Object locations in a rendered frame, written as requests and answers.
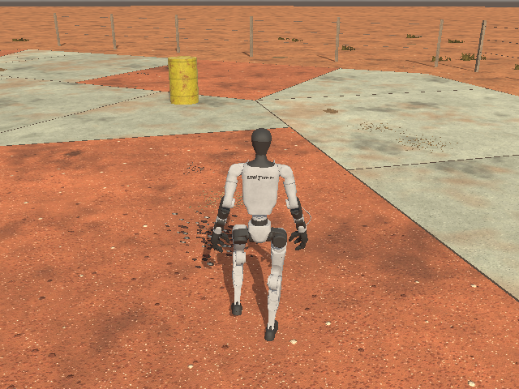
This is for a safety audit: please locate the robot left forearm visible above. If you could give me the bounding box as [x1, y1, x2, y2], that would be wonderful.
[213, 196, 230, 234]

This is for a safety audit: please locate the right robot foot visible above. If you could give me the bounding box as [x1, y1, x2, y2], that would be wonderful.
[264, 320, 278, 341]

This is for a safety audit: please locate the right robot upper arm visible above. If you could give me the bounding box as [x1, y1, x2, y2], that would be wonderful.
[277, 164, 298, 210]

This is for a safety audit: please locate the robot right thigh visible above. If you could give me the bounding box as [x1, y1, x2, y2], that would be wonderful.
[267, 227, 287, 290]

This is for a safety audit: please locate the robot left hand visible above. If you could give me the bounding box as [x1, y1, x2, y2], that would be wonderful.
[211, 232, 229, 253]

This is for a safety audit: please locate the left robot upper arm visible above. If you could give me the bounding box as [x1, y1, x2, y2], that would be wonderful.
[222, 163, 244, 209]

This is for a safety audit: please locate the robot right forearm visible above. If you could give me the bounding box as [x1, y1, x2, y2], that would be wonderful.
[290, 197, 307, 233]

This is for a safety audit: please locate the robot right hand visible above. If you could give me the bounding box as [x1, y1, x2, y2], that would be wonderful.
[289, 231, 308, 250]

